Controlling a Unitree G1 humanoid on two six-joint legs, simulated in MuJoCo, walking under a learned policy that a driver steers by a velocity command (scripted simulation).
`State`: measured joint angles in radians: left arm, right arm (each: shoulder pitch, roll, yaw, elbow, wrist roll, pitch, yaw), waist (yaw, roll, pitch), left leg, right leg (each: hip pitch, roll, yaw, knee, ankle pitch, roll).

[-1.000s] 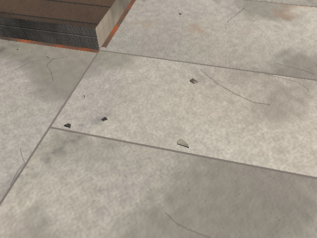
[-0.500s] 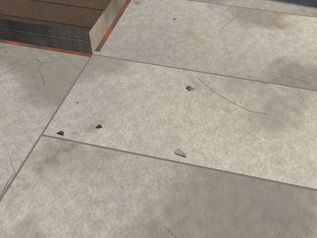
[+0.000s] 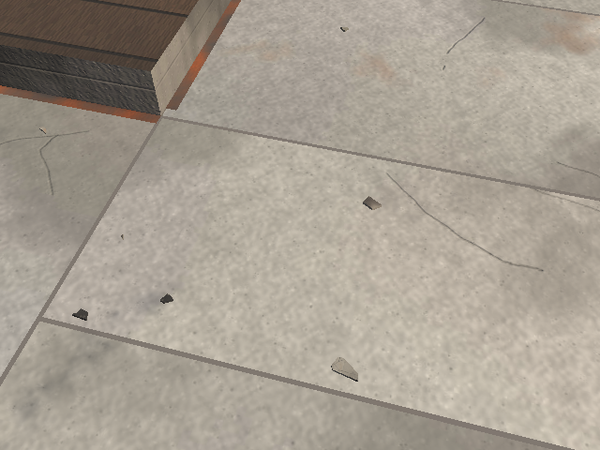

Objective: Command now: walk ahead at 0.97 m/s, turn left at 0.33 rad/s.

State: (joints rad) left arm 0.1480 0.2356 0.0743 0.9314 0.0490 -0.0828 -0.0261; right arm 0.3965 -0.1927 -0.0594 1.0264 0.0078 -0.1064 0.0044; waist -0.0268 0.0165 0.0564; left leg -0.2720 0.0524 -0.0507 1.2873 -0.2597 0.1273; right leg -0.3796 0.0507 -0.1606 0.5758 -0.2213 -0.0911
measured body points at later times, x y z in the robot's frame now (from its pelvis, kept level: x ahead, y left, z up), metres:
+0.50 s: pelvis +0.43 +0.04 -0.01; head +0.47 +0.04 +0.44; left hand +0.48 +0.32 -0.11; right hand +0.57 -0.21 -0.15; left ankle +0.48 +0.06 -0.72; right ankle +0.41 -0.14 -0.60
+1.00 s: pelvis +0.76 +0.10 +0.02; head +0.77 +0.10 +0.47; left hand +0.60 +0.37 -0.07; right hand +1.07 +0.02 -0.08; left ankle +0.64 +0.13 -0.62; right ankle +0.83 +0.01 -0.72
